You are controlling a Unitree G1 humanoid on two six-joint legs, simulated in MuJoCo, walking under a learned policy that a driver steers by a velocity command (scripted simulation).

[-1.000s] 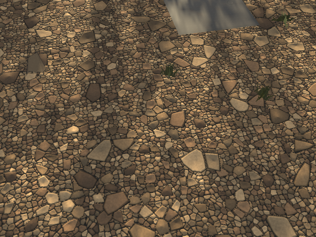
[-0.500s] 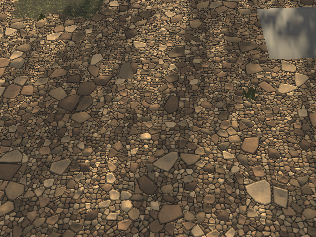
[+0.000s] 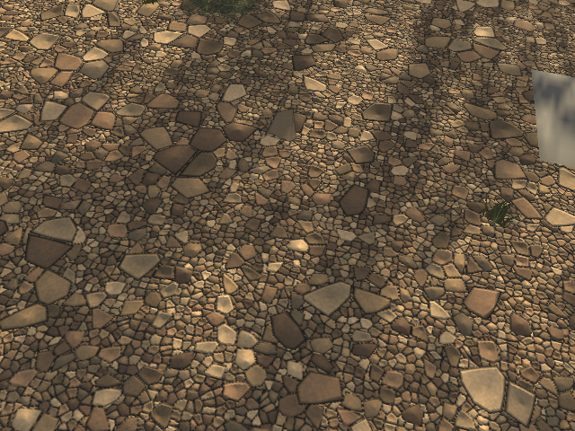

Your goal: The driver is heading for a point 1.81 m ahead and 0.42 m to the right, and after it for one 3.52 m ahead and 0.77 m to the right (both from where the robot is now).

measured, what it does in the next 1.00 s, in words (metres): steps on the spot, turning right: right foot, then left foot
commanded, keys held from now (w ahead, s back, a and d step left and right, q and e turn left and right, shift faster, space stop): e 0.64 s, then no key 0.36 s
